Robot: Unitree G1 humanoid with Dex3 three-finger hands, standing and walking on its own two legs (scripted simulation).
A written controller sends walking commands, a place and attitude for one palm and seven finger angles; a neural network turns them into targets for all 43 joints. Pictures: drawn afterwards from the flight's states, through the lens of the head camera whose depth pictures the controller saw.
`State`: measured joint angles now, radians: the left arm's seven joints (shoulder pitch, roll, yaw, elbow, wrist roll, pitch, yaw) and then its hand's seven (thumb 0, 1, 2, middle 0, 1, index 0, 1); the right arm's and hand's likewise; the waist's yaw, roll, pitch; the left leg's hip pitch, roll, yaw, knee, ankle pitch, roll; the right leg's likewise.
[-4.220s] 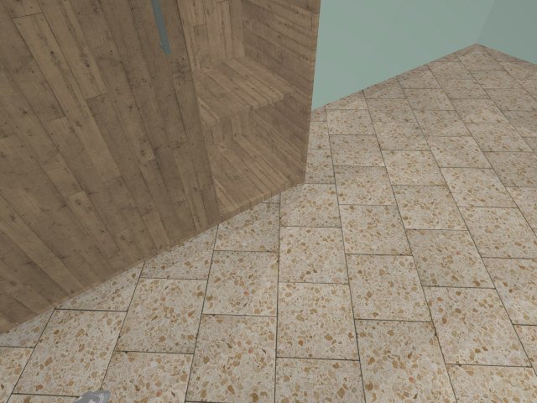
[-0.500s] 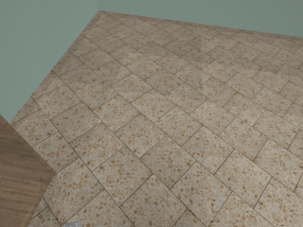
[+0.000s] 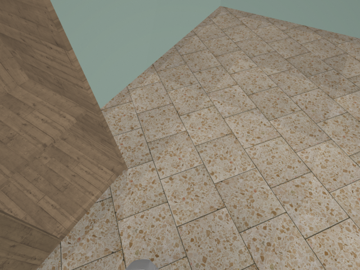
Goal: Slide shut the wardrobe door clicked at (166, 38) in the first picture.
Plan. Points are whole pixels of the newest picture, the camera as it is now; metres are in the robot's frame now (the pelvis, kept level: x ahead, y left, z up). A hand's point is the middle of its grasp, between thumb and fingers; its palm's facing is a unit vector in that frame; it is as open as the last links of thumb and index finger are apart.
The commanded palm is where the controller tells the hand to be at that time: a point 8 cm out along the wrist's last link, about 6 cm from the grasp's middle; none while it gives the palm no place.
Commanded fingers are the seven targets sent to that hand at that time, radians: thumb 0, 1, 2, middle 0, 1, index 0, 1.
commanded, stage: turn to face it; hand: left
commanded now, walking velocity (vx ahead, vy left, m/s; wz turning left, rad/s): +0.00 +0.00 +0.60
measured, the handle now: out of the picture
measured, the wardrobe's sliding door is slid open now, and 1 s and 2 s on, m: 0.49 0.49 0.49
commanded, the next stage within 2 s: take the last steps up to it in 1.58 s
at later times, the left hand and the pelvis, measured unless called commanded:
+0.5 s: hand out of the picture +0.07 +0.24 -0.15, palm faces +0.30 -0.90 -0.32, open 7.4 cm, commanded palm none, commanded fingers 0.00 0.90 0.90 -0.20 -0.30 -0.20 -0.30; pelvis +0.02 +0.00 -0.01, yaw +18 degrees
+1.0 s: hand out of the picture -0.08 +0.24 -0.19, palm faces +0.60 -0.76 -0.25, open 7.4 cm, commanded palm none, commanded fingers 0.00 0.90 0.90 -0.20 -0.30 -0.20 -0.30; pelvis +0.01 +0.03 -0.01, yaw +36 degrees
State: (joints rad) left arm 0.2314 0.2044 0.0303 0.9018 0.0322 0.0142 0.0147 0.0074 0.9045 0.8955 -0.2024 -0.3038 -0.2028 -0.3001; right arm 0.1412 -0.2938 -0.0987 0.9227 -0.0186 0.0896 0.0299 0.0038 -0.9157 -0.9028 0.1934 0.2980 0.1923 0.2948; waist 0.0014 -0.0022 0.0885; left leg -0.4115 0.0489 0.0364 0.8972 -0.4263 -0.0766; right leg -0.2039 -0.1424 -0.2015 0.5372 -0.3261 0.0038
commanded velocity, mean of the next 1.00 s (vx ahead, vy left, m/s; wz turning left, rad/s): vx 0.00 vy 0.00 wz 0.60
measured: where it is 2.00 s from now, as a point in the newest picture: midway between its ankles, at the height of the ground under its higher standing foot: outside the picture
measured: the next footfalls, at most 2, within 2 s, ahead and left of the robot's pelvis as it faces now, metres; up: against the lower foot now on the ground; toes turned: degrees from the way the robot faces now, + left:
left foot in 0.10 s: +0.01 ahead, +0.15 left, +0.00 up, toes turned +10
right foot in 0.48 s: +0.11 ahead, -0.10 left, +0.00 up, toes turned +14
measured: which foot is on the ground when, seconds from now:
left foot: up 0.00-0.08, down 0.10-0.48, up 0.50-0.86, down 0.88-1.00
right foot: down 0.00-0.10, up 0.12-0.46, down 0.48-0.88, up 0.90-1.00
